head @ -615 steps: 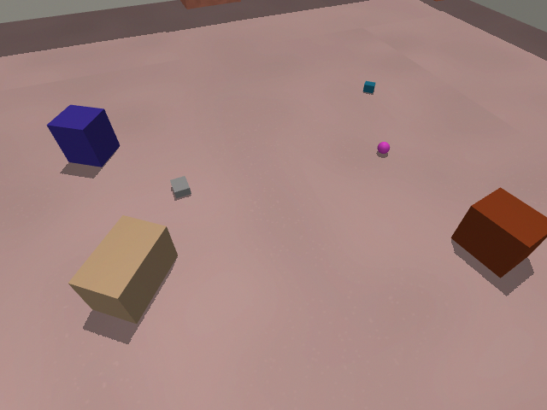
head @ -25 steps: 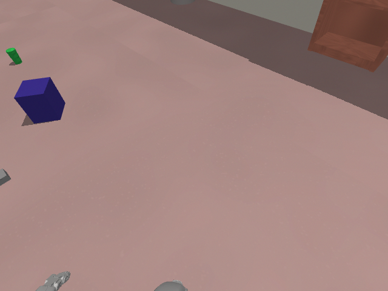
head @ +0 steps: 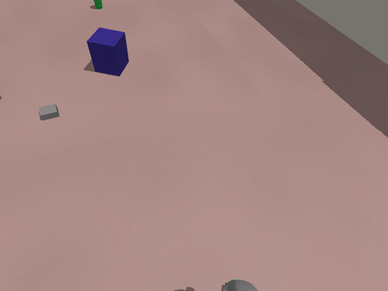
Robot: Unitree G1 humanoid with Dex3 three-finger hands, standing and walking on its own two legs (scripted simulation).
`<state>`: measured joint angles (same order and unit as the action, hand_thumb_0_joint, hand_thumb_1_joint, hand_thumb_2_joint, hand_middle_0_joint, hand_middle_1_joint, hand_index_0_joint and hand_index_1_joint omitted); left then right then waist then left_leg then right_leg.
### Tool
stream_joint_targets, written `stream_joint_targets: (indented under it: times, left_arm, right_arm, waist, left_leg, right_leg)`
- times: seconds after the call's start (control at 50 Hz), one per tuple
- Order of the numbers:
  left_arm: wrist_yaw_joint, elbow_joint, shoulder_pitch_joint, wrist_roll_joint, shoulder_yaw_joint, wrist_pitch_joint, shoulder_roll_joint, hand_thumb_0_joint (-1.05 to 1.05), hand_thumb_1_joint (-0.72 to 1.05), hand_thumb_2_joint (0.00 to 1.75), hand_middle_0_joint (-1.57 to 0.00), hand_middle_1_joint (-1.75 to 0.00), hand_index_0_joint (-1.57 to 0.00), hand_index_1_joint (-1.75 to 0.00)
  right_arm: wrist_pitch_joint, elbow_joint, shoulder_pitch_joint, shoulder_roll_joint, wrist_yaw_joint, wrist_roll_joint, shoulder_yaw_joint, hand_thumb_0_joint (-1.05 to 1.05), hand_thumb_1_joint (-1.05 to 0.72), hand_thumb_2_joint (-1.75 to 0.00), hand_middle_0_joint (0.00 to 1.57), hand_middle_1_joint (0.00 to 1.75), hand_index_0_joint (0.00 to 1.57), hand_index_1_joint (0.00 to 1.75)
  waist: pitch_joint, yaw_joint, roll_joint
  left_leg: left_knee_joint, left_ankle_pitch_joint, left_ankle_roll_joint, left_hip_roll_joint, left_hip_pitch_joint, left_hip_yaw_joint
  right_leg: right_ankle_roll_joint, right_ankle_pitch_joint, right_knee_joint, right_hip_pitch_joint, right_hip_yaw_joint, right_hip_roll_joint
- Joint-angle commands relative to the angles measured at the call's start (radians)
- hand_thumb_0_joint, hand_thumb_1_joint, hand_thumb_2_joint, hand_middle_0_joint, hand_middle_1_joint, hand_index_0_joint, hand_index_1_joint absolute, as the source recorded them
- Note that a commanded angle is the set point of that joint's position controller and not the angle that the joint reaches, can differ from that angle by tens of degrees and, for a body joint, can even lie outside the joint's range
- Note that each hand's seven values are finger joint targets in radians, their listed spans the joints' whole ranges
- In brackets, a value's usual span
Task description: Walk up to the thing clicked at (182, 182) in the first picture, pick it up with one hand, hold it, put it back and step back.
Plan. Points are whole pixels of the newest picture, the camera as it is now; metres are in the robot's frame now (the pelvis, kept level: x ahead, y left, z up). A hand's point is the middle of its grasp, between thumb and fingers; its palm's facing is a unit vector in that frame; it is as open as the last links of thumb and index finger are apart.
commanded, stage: walk up
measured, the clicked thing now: (49, 112) +1.19 +0.94 -0.73
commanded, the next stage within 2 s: stand in 1.66 s
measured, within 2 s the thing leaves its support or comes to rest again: neither
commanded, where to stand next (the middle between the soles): +0.06 -0.01 m, yaw +30 degrees
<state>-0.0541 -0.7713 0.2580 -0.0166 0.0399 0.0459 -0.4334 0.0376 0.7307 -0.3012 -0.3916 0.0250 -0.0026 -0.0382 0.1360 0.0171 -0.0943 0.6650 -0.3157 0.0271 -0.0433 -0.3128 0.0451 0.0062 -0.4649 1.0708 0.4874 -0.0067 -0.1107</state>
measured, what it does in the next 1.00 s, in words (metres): steps on the spot, turning left: right foot, then left foot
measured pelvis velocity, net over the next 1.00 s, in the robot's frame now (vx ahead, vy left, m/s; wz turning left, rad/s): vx -0.02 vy -0.04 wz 0.52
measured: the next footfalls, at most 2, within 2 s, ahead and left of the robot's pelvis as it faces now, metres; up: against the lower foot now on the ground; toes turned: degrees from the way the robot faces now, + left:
right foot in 0.20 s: +0.11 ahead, -0.17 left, +0.00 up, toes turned +6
left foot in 0.56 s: -0.01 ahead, +0.09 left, +0.00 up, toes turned +26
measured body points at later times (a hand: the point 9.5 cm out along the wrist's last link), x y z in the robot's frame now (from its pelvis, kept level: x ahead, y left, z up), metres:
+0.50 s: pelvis -0.02 -0.05 +0.00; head +0.01 -0.06 +0.45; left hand -0.03 +0.30 -0.08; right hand +0.16 -0.34 -0.12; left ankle -0.05 +0.10 -0.69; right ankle +0.07 -0.17 -0.72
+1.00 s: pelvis -0.02 -0.04 -0.01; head +0.01 -0.03 +0.44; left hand -0.12 +0.25 -0.13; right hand +0.22 -0.27 -0.12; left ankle -0.05 +0.07 -0.72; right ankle +0.08 -0.16 -0.72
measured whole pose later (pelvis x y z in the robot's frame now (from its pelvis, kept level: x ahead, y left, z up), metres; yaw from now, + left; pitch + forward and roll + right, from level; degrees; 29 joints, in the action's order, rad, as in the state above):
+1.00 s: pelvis -0.02 -0.04 -0.01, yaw +30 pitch -2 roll +0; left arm -0.02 -0.91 0.24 -0.03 0.03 0.00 -0.38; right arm 0.01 0.88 -0.21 -0.40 0.02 0.00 -0.03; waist 0.10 0.03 0.01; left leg 0.80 -0.47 0.02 -0.05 -0.38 0.08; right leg 0.03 -0.35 0.73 0.34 -0.06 -0.09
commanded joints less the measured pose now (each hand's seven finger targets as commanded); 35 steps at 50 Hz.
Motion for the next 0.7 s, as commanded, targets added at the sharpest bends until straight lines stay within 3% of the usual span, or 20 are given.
stream_joint_targets:
  times: [0.0, 0.12, 0.16, 0.18, 0.2, 0.22, 0.24, 0.28, 0.32, 0.36, 0.44, 0.48, 0.52, 0.54, 0.56, 0.58, 0.6, 0.62, 0.64, 0.68]
  left_arm:
    - [0.034, 0.089, -0.007, 0.013, 0.065, -0.034, -0.164, 0.0, 0.9, 0.9, -0.2, -0.3, -0.2, -0.3]
    - [0.06, 0.086, 0.005, 0.03, 0.07, -0.05, -0.163, 0.0, 0.9, 0.9, -0.2, -0.3, -0.2, -0.3]
    - [0.065, 0.061, 0.057, 0.023, 0.078, -0.064, -0.156, 0.0, 0.9, 0.9, -0.2, -0.3, -0.2, -0.3]
    - [0.07, 0.061, 0.094, 0.009, 0.093, -0.072, -0.214, 0.0, 0.9, 0.9, -0.2, -0.3, -0.2, -0.3]
    - [0.073, 0.074, 0.087, -0.009, 0.11, -0.076, -0.299, 0.0, 0.9, 0.9, -0.2, -0.3, -0.2, -0.3]
    - [0.069, 0.099, -0.023, -0.007, 0.12, -0.068, -0.33, 0.0, 0.9, 0.9, -0.2, -0.3, -0.2, -0.3]
    - [0.071, 0.115, -0.112, -0.005, 0.122, -0.067, -0.341, 0.0, 0.9, 0.9, -0.2, -0.3, -0.2, -0.3]
    - [0.068, 0.116, -0.142, -0.004, 0.101, -0.068, -0.255, 0.0, 0.9, 0.9, -0.2, -0.3, -0.2, -0.3]
    - [0.072, 0.08, -0.122, -0.014, 0.097, -0.072, -0.233, 0.0, 0.9, 0.9, -0.2, -0.3, -0.2, -0.3]
    - [0.065, 0.081, -0.096, -0.025, 0.107, -0.071, -0.243, 0.0, 0.9, 0.9, -0.2, -0.3, -0.2, -0.3]
    - [0.046, 0.1, -0.064, -0.035, 0.117, -0.064, -0.264, 0.0, 0.9, 0.9, -0.2, -0.3, -0.2, -0.3]
    - [0.038, 0.091, -0.064, -0.022, 0.114, -0.052, -0.269, 0.0, 0.9, 0.9, -0.2, -0.3, -0.2, -0.3]
    - [0.032, 0.09, -0.071, -0.01, 0.099, -0.036, -0.247, 0.0, 0.9, 0.9, -0.2, -0.3, -0.2, -0.3]
    - [0.034, 0.08, -0.055, -0.006, 0.082, -0.026, -0.206, 0.0, 0.9, 0.9, -0.2, -0.3, -0.2, -0.3]
    - [0.034, 0.087, -0.043, 0.004, 0.064, -0.018, -0.151, 0.0, 0.9, 0.9, -0.2, -0.3, -0.2, -0.3]
    - [0.036, 0.101, -0.058, 0.01, 0.058, -0.015, -0.119, 0.0, 0.9, 0.9, -0.2, -0.3, -0.2, -0.3]
    - [0.051, 0.081, -0.112, 0.007, 0.081, -0.021, -0.22, 0.0, 0.9, 0.9, -0.2, -0.3, -0.2, -0.3]
    - [0.049, 0.068, -0.112, 0.003, 0.083, -0.028, -0.247, 0.0, 0.9, 0.9, -0.2, -0.3, -0.2, -0.3]
    - [0.044, 0.037, -0.076, 0.007, 0.087, -0.031, -0.237, 0.0, 0.9, 0.9, -0.2, -0.3, -0.2, -0.3]
    - [0.042, -0.014, 0.024, 0.012, 0.085, -0.034, -0.205, 0.0, 0.9, 0.9, -0.2, -0.3, -0.2, -0.3]
  right_arm:
    - [0.026, -0.083, -0.029, -0.273, 0.027, -0.011, -0.088, 0.0, -0.9, -0.9, 0.2, 0.3, 0.2, 0.3]
    - [-0.012, -0.141, 0.017, -0.285, 0.012, -0.03, -0.105, 0.0, -0.9, -0.9, 0.2, 0.3, 0.2, 0.3]
    - [-0.029, -0.151, 0.057, -0.253, 0.009, -0.017, -0.093, 0.0, -0.9, -0.9, 0.2, 0.3, 0.2, 0.3]
    - [-0.03, -0.161, 0.056, -0.2, 0.013, -0.005, -0.074, 0.0, -0.9, -0.9, 0.2, 0.3, 0.2, 0.3]
    - [-0.031, -0.169, 0.04, -0.148, 0.017, 0.003, -0.058, 0.0, -0.9, -0.9, 0.2, 0.3, 0.2, 0.3]
    - [-0.041, -0.141, -0.032, -0.198, 0.033, -0.01, -0.076, 0.0, -0.9, -0.9, 0.2, 0.3, 0.2, 0.3]
    - [-0.046, -0.118, -0.042, -0.235, 0.037, -0.018, -0.088, 0.0, -0.9, -0.9, 0.2, 0.3, 0.2, 0.3]
    - [-0.044, -0.077, -0.019, -0.285, 0.009, -0.022, -0.111, 0.0, -0.9, -0.9, 0.2, 0.3, 0.2, 0.3]
    - [-0.05, -0.053, -0.044, -0.239, -0.022, -0.022, -0.108, 0.0, -0.9, -0.9, 0.2, 0.3, 0.2, 0.3]
    - [-0.049, -0.038, -0.045, -0.223, -0.039, -0.02, -0.098, 0.0, -0.9, -0.9, 0.2, 0.3, 0.2, 0.3]
    - [-0.028, -0.017, 0.014, -0.213, -0.039, -0.013, -0.085, 0.0, -0.9, -0.9, 0.2, 0.3, 0.2, 0.3]
    - [-0.017, 0.011, 0.001, -0.217, -0.031, -0.012, -0.085, 0.0, -0.9, -0.9, 0.2, 0.3, 0.2, 0.3]
    - [-0.005, 0.058, -0.067, -0.215, -0.021, -0.01, -0.088, 0.0, -0.9, -0.9, 0.2, 0.3, 0.2, 0.3]
    - [0.002, 0.082, -0.101, -0.234, -0.014, -0.015, -0.096, 0.0, -0.9, -0.9, 0.2, 0.3, 0.2, 0.3]
    - [0.005, 0.073, -0.109, -0.295, -0.004, -0.033, -0.108, 0.0, -0.9, -0.9, 0.2, 0.3, 0.2, 0.3]
    - [0.008, 0.033, -0.054, -0.38, 0.003, -0.05, -0.114, 0.0, -0.9, -0.9, 0.2, 0.3, 0.2, 0.3]
    - [0.003, 0.034, -0.025, -0.428, 0.001, -0.033, -0.121, 0.0, -0.9, -0.9, 0.2, 0.3, 0.2, 0.3]
    - [0.005, 0.032, 0.048, -0.396, 0.006, -0.034, -0.112, 0.0, -0.9, -0.9, 0.2, 0.3, 0.2, 0.3]
    - [0.008, 0.028, 0.083, -0.332, 0.009, -0.03, -0.095, 0.0, -0.9, -0.9, 0.2, 0.3, 0.2, 0.3]
    - [0.023, 0.035, 0.065, -0.271, 0.016, -0.021, -0.07, 0.0, -0.9, -0.9, 0.2, 0.3, 0.2, 0.3]
  waist:
    - [-0.124, -0.015, 0.256]
    - [-0.203, -0.013, 0.299]
    - [-0.223, 0.048, 0.216]
    - [-0.254, 0.079, 0.074]
    - [-0.248, 0.082, -0.164]
    - [-0.243, 0.027, -0.173]
    - [-0.196, 0.01, -0.211]
    - [-0.065, -0.007, -0.078]
    - [-0.063, -0.004, -0.132]
    - [-0.102, 0.019, -0.169]
    - [-0.133, 0.059, -0.227]
    - [-0.13, 0.05, -0.184]
    - [-0.155, -0.001, -0.052]
    - [-0.168, -0.021, 0.064]
    - [-0.13, -0.04, 0.254]
    - [-0.07, -0.025, 0.336]
    - [-0.008, -0.067, 0.314]
    - [0.047, -0.036, 0.275]
    - [0.042, -0.008, 0.226]
    - [-0.06, 0.014, 0.231]
  left_leg:
    - [-0.112, 0.818, 0.174, 0.18, 0.027, 0.23]
    - [-0.013, 0.676, 0.169, 0.119, -0.053, 0.295]
    - [0.085, 0.517, 0.11, 0.071, -0.149, 0.292]
    - [0.208, 0.355, 0.057, 0.011, -0.217, 0.229]
    - [0.397, -0.044, 0.001, -0.101, -0.393, 0.091]
    - [0.559, -0.341, -0.016, -0.049, -0.387, 0.077]
    - [0.639, -0.335, -0.024, 0.009, -0.391, 0.093]
    - [0.636, -0.183, -0.036, 0.02, -0.287, 0.075]
    - [0.586, -0.073, -0.035, 0.003, -0.285, 0.049]
    - [0.449, -0.067, -0.043, 0.006, -0.283, 0.006]
    - [0.177, -0.19, -0.062, 0.019, -0.201, -0.076]
    - [0.081, -0.148, -0.06, 0.005, -0.086, -0.114]
    - [-0.095, -0.003, -0.036, -0.013, 0.109, -0.117]
    - [-0.132, -0.022, -0.027, -0.011, 0.174, -0.067]
    - [-0.297, -0.256, 0.045, 0.106, 0.2, 0.223]
    - [-0.409, -0.432, 0.138, 0.32, 0.112, 0.612]
    - [-0.474, -0.532, 0.238, 0.385, -0.082, 0.713]
    - [-0.458, -0.511, 0.24, 0.358, -0.151, 0.671]
    - [-0.382, -0.364, 0.195, 0.279, -0.122, 0.509]
    - [-0.256, -0.002, 0.15, 0.207, 0.025, 0.33]
  right_leg:
    - [-0.009, 0.053, -0.058, -0.001, -0.005, 0.012]
    - [-0.032, 0.113, -0.237, -0.154, -0.039, 0.073]
    - [-0.056, 0.271, -0.455, -0.327, -0.024, 0.091]
    - [-0.093, 0.293, -0.574, -0.418, 0.106, -0.018]
    - [-0.158, 0.387, -0.662, -0.492, 0.391, -0.3]
    - [-0.287, 0.43, -0.688, -0.405, 0.527, -0.451]
    - [-0.346, 0.329, -0.738, -0.324, 0.638, -0.495]
    - [-0.249, 0.176, -0.714, -0.14, 0.304, -0.317]
    - [-0.171, 0.003, -0.687, -0.151, 0.14, -0.167]
    - [-0.163, -0.062, -0.682, -0.235, 0.09, -0.141]
    - [-0.208, -0.092, -0.664, -0.281, 0.073, -0.193]
    - [-0.2, -0.048, -0.635, -0.21, 0.058, -0.215]
    - [-0.149, -0.064, -0.488, -0.102, 0.002, -0.208]
    - [-0.106, -0.159, -0.354, -0.034, -0.051, -0.174]
    - [-0.052, -0.198, -0.155, 0.125, -0.103, -0.083]
    - [0.003, -0.123, -0.01, 0.275, -0.079, 0.014]
    - [-0.009, -0.133, -0.002, 0.197, 0.032, -0.027]
    - [-0.018, -0.079, -0.002, 0.137, 0.052, -0.045]
    - [-0.017, -0.02, -0.015, 0.109, 0.062, -0.051]
    - [-0.02, 0.049, -0.078, 0.1, 0.039, -0.032]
